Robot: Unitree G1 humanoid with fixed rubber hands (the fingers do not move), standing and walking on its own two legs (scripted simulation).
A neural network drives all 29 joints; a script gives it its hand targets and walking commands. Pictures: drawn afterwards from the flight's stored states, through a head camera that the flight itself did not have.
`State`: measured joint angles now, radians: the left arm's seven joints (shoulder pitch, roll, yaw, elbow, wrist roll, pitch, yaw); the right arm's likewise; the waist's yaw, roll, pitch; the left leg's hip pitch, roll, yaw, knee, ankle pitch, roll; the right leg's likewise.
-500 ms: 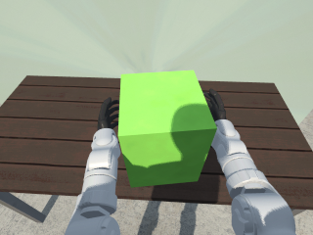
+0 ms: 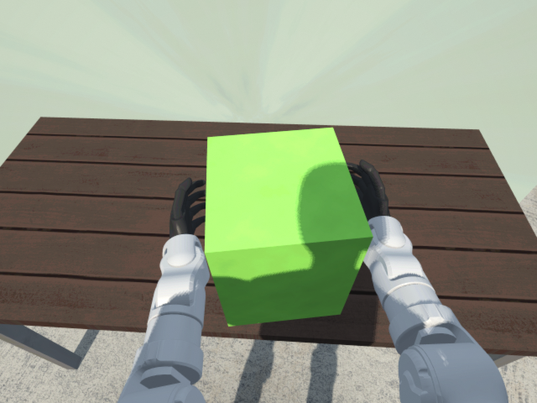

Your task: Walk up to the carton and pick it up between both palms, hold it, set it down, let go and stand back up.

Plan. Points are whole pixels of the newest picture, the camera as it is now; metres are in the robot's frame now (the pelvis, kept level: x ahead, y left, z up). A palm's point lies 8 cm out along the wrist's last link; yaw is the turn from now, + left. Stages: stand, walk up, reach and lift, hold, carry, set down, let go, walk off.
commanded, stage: set down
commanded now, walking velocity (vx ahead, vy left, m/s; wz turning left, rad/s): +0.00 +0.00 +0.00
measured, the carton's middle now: (278, 231) +0.40 +0.04 +0.01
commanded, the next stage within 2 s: none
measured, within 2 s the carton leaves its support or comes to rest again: rests again in 0.42 s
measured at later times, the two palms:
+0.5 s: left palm (191, 242) +0.36 +0.17 +0.02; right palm (370, 222) +0.42 -0.11 +0.03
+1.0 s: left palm (193, 244) +0.36 +0.17 +0.02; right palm (372, 224) +0.42 -0.12 +0.03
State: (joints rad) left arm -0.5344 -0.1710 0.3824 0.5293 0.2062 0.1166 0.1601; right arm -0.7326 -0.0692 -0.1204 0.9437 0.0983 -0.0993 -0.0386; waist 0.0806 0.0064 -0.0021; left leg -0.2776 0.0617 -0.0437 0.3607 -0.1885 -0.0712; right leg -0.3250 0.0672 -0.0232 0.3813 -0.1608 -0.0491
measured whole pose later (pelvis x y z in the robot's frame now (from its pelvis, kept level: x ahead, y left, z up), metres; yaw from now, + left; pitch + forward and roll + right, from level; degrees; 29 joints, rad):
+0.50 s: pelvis +0.00 +0.00 +0.00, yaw +0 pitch +10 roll +0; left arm -0.51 -0.17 0.38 0.64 0.21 -0.07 0.16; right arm -0.70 -0.07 -0.12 0.97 0.07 -0.23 -0.03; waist 0.08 0.01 0.00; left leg -0.34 0.06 -0.04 0.36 -0.19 -0.07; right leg -0.39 0.07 -0.02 0.38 -0.16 -0.05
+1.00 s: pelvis +0.01 +0.00 +0.00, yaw +0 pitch +11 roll +0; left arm -0.51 -0.17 0.38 0.70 0.21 -0.22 0.16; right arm -0.69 -0.07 -0.16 0.98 0.02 -0.29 -0.01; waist 0.08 0.01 -0.01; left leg -0.37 0.06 -0.04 0.36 -0.18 -0.07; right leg -0.42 0.06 -0.02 0.38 -0.15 -0.05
